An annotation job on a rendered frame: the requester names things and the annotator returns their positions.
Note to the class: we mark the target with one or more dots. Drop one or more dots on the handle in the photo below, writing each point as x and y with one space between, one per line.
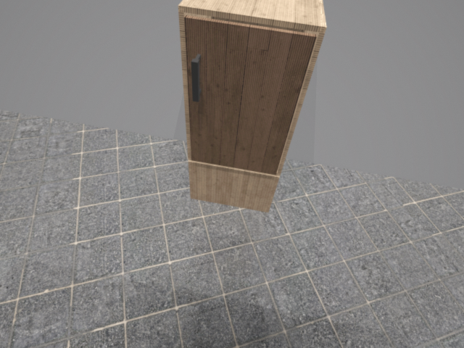
195 78

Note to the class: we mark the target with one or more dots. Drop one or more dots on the cupboard door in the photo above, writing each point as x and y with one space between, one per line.
251 77

